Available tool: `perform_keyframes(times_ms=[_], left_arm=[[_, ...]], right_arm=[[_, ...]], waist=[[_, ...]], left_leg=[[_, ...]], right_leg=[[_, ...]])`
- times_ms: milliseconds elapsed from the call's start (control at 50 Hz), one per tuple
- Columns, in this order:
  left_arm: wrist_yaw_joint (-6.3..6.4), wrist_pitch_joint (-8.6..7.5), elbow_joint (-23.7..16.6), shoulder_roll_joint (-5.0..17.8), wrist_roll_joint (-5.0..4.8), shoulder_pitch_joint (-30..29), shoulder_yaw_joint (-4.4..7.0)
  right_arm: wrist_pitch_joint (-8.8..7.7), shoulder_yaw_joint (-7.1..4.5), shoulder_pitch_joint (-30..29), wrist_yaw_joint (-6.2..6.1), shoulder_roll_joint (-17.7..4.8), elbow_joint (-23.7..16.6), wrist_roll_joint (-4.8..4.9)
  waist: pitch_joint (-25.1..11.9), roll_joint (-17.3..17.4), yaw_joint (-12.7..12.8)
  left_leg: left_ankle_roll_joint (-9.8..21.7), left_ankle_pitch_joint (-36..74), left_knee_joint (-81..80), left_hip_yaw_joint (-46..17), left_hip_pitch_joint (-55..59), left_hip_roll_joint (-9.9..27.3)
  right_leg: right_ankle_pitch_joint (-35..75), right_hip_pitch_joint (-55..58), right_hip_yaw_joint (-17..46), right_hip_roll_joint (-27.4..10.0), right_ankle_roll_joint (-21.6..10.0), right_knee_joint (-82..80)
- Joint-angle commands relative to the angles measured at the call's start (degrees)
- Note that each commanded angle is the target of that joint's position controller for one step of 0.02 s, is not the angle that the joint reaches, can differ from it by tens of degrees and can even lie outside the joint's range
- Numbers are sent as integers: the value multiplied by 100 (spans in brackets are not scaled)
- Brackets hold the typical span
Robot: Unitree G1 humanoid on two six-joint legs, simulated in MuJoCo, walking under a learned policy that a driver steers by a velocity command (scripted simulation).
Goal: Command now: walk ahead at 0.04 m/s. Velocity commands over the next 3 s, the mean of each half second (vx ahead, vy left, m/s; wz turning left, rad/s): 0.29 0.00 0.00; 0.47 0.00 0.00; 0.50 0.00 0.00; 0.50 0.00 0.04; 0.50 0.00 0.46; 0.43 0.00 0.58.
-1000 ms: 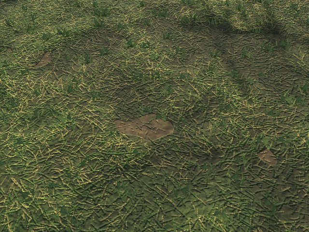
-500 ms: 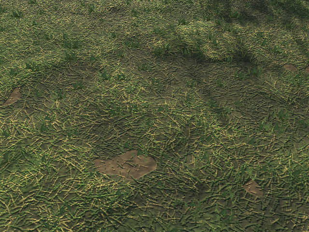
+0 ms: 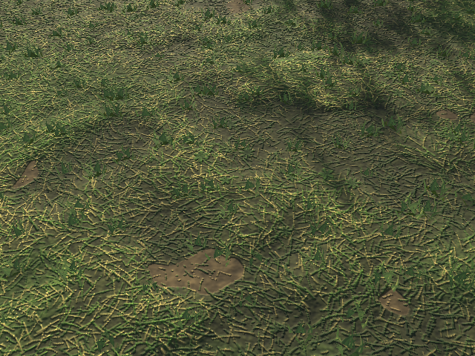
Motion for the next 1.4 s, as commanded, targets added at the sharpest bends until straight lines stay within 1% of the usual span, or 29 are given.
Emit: perform_keyframes(times_ms=[20, 60, 120, 200, 240, 280, 300, 320, 340, 360, 400, 500, 680, 740, 780, 800, 820, 840, 860, 880, 920, 960, 1040, 1240, 1300, 1340, 1360, 1380, 1400], left_arm=[[20, -42, -46, 591, 3, 273, 73], [14, 11, -25, 852, 1, 408, 185], [-8, 58, -4, 1047, 27, 761, 334], [-47, -134, -25, 931, 84, 813, 391], [-64, -217, -61, 931, 62, 705, 419], [-87, -249, -158, 931, -5, 360, 434], [-105, -282, -208, 810, 22, 317, 400], [-154, -342, -364, 459, 56, 181, 295], [-208, -374, -591, 296, 67, 213, 268], [-234, -346, -621, 655, 187, 47, 345], [-361, -391, -571, 428, 110, -4, 302], [-412, -265, -643, 410, 157, -210, 329], [-409, -246, -1444, 230, 61, -1941, 187], [-316, -301, -1363, 451, 62, -1331, 289], [-223, -383, -855, 685, 74, 261, 447], [-160, -414, -663, 1054, 211, 1120, 573], [-168, -394, -672, 1554, 327, 1407, 703], [-244, -331, -701, 1317, 60, 936, 676], [-253, -342, -829, 1039, -9, 234, 593], [-274, -397, -864, 671, 11, -61, 502], [-230, -493, -711, 300, 34, -63, 371], [-206, -597, -570, 341, 35, 250, 354], [-199, -634, -480, 580, 14, 677, 370], [-122, -570, -225, 547, 75, 1667, 295], [-73, -554, -219, 667, 114, 1474, 327], [-77, -528, -234, 773, 109, 1291, 358], [-90, -529, -306, 726, 50, 1183, 336], [-150, -537, -532, 299, -143, 1424, 230], [-177, -531, -468, 401, -150, 1740, 320]], right_arm=[[-37, -49, 193, -16, -445, -24, -6], [-10, -82, 153, 4, -490, -43, -43], [-31, -49, -242, 94, -280, -286, -168], [-287, -128, -433, 189, -430, -565, -123], [-379, -163, -328, 223, -410, -611, -63], [-415, -193, 544, 217, -267, -353, -27], [-436, -275, 1238, 172, -396, -97, -35], [-491, -395, 2013, 98, -839, 52, -132], [-443, -508, 2612, 113, -1382, 244, -55], [-387, -406, 1949, 109, -974, 132, -65], [-472, -302, 936, 161, -626, -247, -77], [-645, -166, 1483, 96, -377, 21, -25], [-660, -102, 1824, 31, -389, 213, -48], [-671, -142, 1552, 4, -530, 201, -60], [-608, -179, 1356, 1, -625, 165, -60], [-599, -133, 1403, 34, -480, 50, -24], [-577, -28, 2122, 123, 209, -52, 170], [-560, -191, 1663, 106, -398, -54, 34], [-578, -228, 1128, 115, -437, -282, 6], [-607, -225, 848, 130, -394, -341, -17], [-487, -222, 929, 176, -182, -314, -140], [-364, -210, 967, 230, -19, -304, -178], [-248, -231, 4, 284, -142, -664, -178], [-339, -139, -1785, 286, -101, -1316, -74], [-417, -189, -1527, 251, -211, -1322, -72], [-489, -311, -264, 160, -404, -921, -91], [-545, -410, 741, 103, -621, -617, -189], [-558, -571, 1562, 48, -1215, -506, -335], [-465, -612, 1411, 134, -1278, -487, -184]], waist=[[31, -163, 10], [205, -459, 85], [937, -968, 332], [913, -771, 288], [737, -768, 167], [553, -599, -324], [323, -228, -572], [29, 979, -869], [-162, 2030, -808], [384, 952, -392], [662, 173, -3], [348, 308, 78], [666, 462, -158], [290, 492, 220], [-522, 389, 880], [-1066, 28, 1133], [-1775, -1276, 705], [-1595, -513, 694], [-640, -434, 417], [-203, -112, 304], [58, -140, -69], [71, -203, -170], [330, -235, -67], [450, -435, 458], [322, -510, 194], [-324, -505, -349], [-858, -384, -755], [-1664, 543, -806], [-2052, 1064, -560]], left_leg=[[142, -87, -219, -457, 387, 421], [197, -1416, 336, -123, -47, 40], [241, -1644, 1613, 305, -1431, -104], [332, -1628, 2078, 87, -2173, 313], [350, -1344, 1573, 238, -1569, 227], [379, -655, 609, 574, 173, -78], [380, -740, 356, 429, 1280, -164], [547, -1879, -600, -1238, 2024, 1038], [1087, -3159, -1535, -3679, 2305, 2160], [1185, -3580, -1528, -3615, 1620, 2215], [1039, -2305, -1525, -2407, 872, 1706], [933, 1042, -1342, -893, 1251, 1189], [970, 2909, -1346, -202, 1207, 1090], [860, 4815, -496, -45, 1598, 1208], [716, 5008, 1407, 120, 1420, 1046], [659, 3293, 2963, 244, 369, 807], [415, -1290, 5416, 420, -1728, -307], [547, -1800, 5944, -390, -2290, -291], [597, -1259, 5748, -391, -2571, 62], [606, -916, 5407, -361, -2409, 263], [525, -745, 4829, -364, -1793, 494], [414, -717, 4518, -264, -1653, 534], [193, -3, 3699, -9, -2442, 709], [266, 741, 1387, 473, -2698, 323], [540, 120, 1012, 552, -2083, 72], [787, -4, 600, 679, -597, -286], [989, 223, 461, 304, 875, 84], [1497, -352, 332, -1826, 2594, 1698], [2022, -242, -427, -3958, 3027, 2463]], right_leg=[[-51, -630, 606, -651, -206, -657], [-1843, -737, 846, -642, -457, -793], [-3399, -684, 2026, -1550, -1078, -1492], [-1928, 40, 1949, -1767, -1267, -1426], [-1270, -82, 1521, -1568, -1137, -1217], [-773, -1049, 959, -1238, -916, -651], [-429, -1652, 658, -950, -777, 72], [-453, -2295, -120, -328, -513, 1928], [-1747, -3402, -499, 307, -396, 3400], [-1484, -3617, -75, -193, -510, 4249], [-336, -3406, -14, -615, -503, 4267], [345, -3451, -461, -684, -192, 3947], [1146, -2895, -1038, -332, -235, 1495], [804, -1986, -1064, -35, -576, 1224], [837, -323, -1024, 147, -808, 703], [108, 1007, -28, -768, -1037, 570], [-535, 2484, 3076, -2578, -1940, 40], [-1137, 2024, 3788, -2436, -1903, -643], [-1231, 1141, 2783, -2287, -1702, -799], [-674, 398, 2197, -2057, -1543, -1028], [262, -502, 1292, -1617, -1212, -1231], [966, -670, 896, -1477, -1190, -1297], [1207, -490, 425, -1301, -1138, -1597], [3113, 1058, -67, -1336, -963, -1177], [4567, 1362, -184, -1476, -892, -569], [5608, 1263, -348, -1344, -736, 848], [4656, 402, -480, -1158, -637, 2060], [2031, -1382, -835, -520, -403, 4108], [-1490, -2596, -362, 276, -363, 5529]])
